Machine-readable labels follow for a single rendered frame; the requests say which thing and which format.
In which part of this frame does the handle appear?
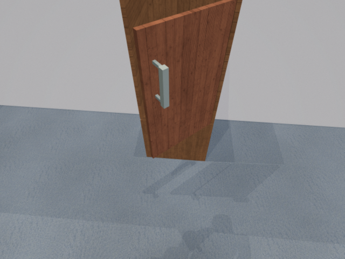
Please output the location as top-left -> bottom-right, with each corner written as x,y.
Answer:
152,60 -> 169,109

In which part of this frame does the cupboard door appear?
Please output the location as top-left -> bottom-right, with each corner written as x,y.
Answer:
133,0 -> 237,158

